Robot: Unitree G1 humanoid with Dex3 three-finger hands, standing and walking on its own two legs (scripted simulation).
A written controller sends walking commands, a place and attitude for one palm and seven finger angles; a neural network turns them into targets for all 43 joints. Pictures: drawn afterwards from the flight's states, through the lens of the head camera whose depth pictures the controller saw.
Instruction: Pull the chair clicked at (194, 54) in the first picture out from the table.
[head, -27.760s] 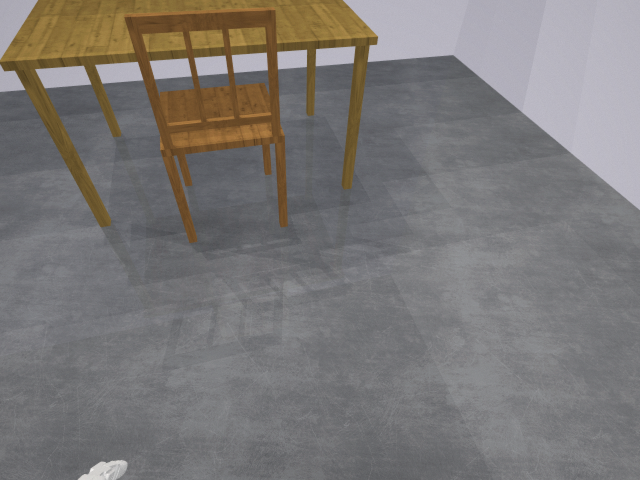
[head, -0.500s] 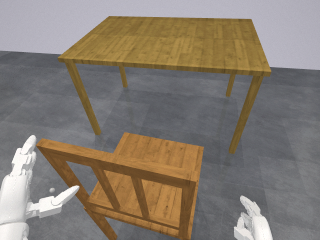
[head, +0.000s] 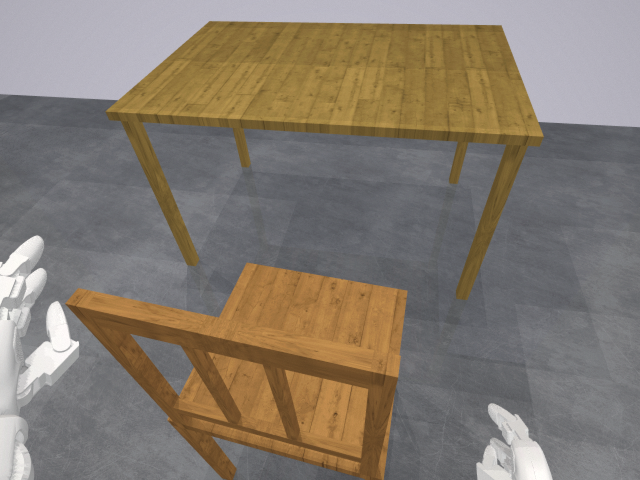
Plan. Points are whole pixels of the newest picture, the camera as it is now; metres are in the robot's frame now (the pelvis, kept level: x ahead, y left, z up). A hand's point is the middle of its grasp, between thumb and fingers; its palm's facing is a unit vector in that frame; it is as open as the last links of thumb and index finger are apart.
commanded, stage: draw the hand back to the body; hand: left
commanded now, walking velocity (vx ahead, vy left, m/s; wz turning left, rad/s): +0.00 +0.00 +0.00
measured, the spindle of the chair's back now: (215, 385) +0.26 +0.20 -0.08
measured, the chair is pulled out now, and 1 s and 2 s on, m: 0.56 0.56 0.56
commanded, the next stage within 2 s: step back with the hand held close in 0.12 s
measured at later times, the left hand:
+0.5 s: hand (77, 348) +0.19 +0.26 +0.15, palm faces +0.35 -0.78 -0.52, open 7.5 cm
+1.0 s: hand (15, 432) +0.11 +0.26 +0.16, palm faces +0.46 -0.77 -0.45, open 7.5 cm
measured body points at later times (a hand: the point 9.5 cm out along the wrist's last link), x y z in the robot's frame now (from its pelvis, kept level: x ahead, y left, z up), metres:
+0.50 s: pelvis -0.02 +0.01 +0.00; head +0.02 -0.01 +0.45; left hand +0.17 +0.30 +0.18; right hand +0.16 -0.22 -0.10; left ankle -0.07 +0.13 -0.74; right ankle +0.02 -0.13 -0.74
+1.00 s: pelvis -0.09 +0.00 -0.01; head -0.08 +0.00 +0.44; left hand +0.08 +0.30 +0.18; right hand +0.07 -0.25 -0.09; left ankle -0.08 +0.13 -0.74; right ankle +0.02 -0.13 -0.74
